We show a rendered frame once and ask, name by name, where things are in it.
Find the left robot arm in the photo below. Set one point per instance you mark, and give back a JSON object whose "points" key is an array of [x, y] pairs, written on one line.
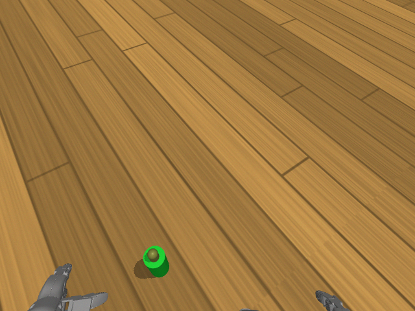
{"points": [[47, 304]]}

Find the left robot hand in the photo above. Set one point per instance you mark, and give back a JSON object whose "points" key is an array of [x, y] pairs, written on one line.
{"points": [[55, 287]]}

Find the right robot hand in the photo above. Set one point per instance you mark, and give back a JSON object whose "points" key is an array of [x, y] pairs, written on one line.
{"points": [[332, 303]]}

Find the bottle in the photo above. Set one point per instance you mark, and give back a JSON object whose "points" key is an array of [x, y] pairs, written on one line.
{"points": [[156, 261]]}

